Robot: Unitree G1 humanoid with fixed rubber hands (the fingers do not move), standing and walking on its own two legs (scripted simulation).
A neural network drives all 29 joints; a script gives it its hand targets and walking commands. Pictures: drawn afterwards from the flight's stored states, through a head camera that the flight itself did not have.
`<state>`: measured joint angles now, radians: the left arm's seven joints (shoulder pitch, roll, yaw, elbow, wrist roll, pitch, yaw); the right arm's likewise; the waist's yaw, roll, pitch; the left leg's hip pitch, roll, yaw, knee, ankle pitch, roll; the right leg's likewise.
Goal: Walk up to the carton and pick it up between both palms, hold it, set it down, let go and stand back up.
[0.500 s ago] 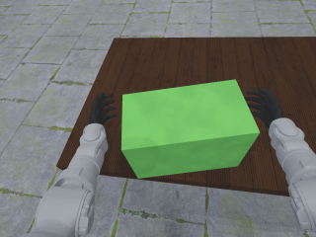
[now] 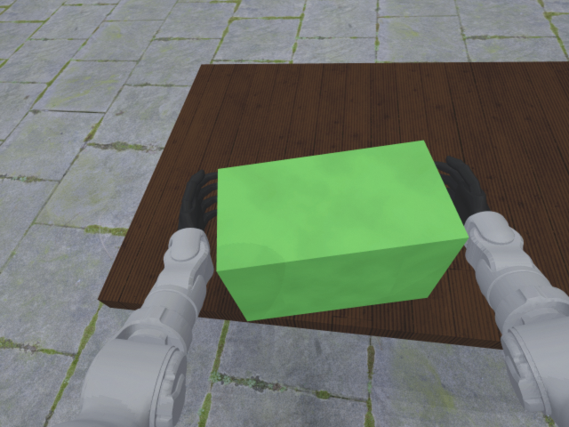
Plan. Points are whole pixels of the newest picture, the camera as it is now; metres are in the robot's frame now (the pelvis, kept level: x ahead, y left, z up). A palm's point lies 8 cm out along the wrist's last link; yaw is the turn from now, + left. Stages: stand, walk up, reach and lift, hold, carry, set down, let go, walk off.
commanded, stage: reach and lift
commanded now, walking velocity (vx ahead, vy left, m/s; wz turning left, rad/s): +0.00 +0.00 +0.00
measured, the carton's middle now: (329, 237) +0.41 +0.02 -0.01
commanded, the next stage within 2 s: none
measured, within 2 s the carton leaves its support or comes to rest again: leaves its support in 1.12 s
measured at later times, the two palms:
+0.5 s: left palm (196, 224) +0.38 +0.22 +0.03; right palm (464, 205) +0.45 -0.16 +0.03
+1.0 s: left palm (197, 226) +0.38 +0.22 +0.03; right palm (465, 205) +0.45 -0.16 +0.03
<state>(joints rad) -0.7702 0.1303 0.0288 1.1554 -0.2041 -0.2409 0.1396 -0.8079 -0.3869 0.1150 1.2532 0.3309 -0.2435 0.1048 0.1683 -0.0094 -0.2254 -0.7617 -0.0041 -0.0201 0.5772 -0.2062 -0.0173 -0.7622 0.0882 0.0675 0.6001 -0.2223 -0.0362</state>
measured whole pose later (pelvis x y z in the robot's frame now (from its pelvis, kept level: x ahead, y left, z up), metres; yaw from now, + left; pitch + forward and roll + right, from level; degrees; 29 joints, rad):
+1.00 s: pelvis +0.00 +0.00 +0.00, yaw +0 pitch +23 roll +0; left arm -0.74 0.11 0.03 1.16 -0.20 -0.29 0.20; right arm -0.82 -0.35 0.07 1.27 0.26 -0.26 0.09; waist 0.15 -0.01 -0.25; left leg -0.77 0.00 -0.02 0.58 -0.21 -0.02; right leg -0.76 0.09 0.07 0.59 -0.22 -0.04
